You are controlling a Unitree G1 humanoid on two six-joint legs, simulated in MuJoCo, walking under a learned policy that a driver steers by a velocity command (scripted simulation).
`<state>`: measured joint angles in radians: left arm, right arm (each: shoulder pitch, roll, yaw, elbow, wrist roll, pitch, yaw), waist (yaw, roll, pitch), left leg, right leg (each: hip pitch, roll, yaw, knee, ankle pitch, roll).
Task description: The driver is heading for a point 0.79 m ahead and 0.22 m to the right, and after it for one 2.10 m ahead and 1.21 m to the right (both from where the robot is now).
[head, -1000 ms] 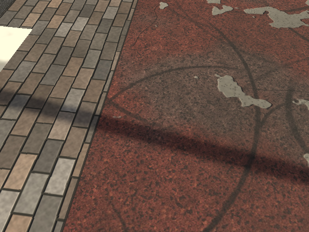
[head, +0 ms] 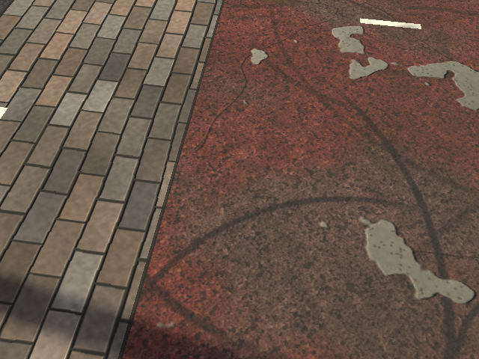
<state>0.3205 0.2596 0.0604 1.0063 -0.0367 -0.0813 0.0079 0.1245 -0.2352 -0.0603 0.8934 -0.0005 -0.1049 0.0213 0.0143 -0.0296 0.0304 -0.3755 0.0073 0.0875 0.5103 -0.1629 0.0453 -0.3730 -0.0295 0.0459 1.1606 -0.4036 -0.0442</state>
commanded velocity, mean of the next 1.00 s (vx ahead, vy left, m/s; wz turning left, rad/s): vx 0.50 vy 0.00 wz -0.46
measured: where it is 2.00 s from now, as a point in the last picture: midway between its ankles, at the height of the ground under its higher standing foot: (312, 280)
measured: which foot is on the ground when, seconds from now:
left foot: down 0.00-0.46, up 0.48-0.90, down 0.92-1.00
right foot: up 0.00-0.42, down 0.44-0.94, up 0.96-1.00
